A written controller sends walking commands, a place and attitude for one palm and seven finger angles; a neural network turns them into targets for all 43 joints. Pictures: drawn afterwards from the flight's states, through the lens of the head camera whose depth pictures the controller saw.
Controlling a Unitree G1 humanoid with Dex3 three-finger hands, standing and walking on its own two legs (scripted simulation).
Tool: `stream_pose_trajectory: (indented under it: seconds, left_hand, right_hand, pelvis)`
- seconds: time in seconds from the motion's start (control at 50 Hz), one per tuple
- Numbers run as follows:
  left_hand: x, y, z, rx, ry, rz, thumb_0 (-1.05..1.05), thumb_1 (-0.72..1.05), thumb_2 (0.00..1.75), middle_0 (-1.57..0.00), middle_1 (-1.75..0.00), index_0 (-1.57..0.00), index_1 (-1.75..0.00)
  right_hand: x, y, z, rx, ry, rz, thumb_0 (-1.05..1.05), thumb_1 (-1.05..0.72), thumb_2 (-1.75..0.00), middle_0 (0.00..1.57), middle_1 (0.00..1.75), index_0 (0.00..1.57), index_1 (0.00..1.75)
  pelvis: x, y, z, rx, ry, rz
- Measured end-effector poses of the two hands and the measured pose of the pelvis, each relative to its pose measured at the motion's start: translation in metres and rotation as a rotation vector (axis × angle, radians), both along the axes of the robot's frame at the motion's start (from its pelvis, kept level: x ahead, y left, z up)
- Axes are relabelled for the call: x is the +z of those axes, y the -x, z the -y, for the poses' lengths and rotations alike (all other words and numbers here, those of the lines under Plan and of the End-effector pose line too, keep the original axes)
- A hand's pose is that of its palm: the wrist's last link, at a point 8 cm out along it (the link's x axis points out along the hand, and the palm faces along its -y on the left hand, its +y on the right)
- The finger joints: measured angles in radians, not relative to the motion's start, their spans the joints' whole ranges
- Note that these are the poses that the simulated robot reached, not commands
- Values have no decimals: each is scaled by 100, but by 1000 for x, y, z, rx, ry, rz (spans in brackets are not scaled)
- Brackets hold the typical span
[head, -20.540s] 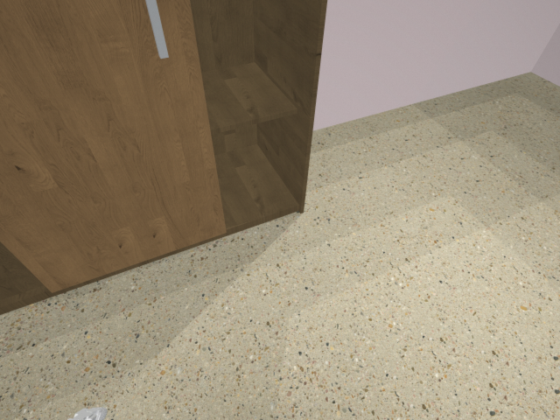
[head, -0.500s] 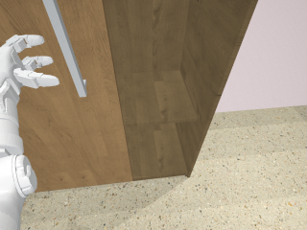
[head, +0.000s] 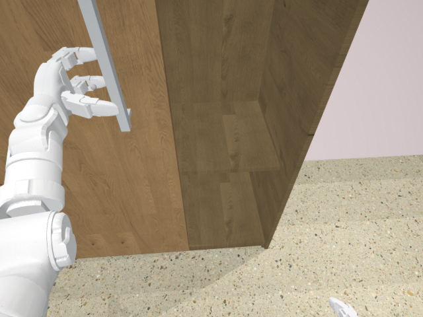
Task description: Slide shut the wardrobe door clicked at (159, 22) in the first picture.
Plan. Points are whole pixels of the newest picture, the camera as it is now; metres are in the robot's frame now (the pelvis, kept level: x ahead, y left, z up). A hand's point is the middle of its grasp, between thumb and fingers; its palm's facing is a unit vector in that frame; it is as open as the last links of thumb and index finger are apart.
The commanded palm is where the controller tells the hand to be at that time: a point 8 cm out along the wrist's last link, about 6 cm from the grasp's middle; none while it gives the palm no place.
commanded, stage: feel for the door with the fingertips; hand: left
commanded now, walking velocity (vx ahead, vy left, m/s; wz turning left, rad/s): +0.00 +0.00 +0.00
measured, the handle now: (110, 62) +0.52 +0.20 +0.24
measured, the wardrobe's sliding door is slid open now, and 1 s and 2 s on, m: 0.37 0.37 0.37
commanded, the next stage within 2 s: slide the fingers in behind the handle in 0.42 s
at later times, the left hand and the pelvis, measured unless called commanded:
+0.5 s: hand (94, 80) +0.47 +0.22 +0.23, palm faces +0.12 -0.99 +0.00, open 13.7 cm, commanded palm +0.46 +0.28 +0.22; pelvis +0.00 +0.00 +0.00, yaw +0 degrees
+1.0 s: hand (95, 87) +0.45 +0.22 +0.23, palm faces +0.12 -0.99 +0.00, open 14.0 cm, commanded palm +0.43 +0.27 +0.22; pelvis +0.00 +0.00 +0.00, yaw -1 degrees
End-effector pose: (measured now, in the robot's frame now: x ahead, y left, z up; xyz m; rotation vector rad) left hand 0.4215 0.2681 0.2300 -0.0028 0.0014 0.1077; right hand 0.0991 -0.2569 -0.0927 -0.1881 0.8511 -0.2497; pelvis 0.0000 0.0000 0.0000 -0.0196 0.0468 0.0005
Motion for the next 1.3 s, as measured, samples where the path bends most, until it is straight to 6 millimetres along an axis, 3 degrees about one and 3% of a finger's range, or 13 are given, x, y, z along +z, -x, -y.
stream_pose_trajectory:
  seconds: [0.4, 0.6, 0.76, 1.12, 1.3]
  left_hand:
    - [-1, -22, -4, 11, -2, -23, -1, -50, 30, -30, -120, -30, -121]
    - [-1, -25, -8, 10, -10, -17, -1, -50, 30, -35, -123, -36, -125]
    - [0, -21, 0, -8, -4, 5, -1, -50, 30, -32, -121, -32, -122]
    - [-1, -2, 4, 5, -7, -5, -1, -50, 30, -30, -120, -30, -120]
    - [1, -4, 14, 2, 2, -6, -1, -50, 30, -30, -120, -30, -120]
  right_hand:
    - [-10, 67, 18, -81, 37, -171, 1, -90, -90, 21, 30, 20, 30]
    - [-10, 82, 16, -85, 41, -204, 1, -90, -90, 21, 30, 20, 30]
    - [-10, 73, 9, -85, 19, -161, 1, -90, -90, 21, 30, 20, 30]
    - [-4, 21, 1, -14, 9, -48, 1, -90, -90, 21, 30, 20, 30]
    - [-4, 16, 2, -11, 5, -34, 1, -90, -90, 21, 30, 20, 30]
  pelvis:
    - [0, 2, 0, -3, 2, -25]
    - [-1, 4, -2, 0, 5, -37]
    - [0, 3, -4, -12, 3, -28]
    - [0, 4, -4, 2, 3, -1]
    - [0, 3, -2, 0, 0, 1]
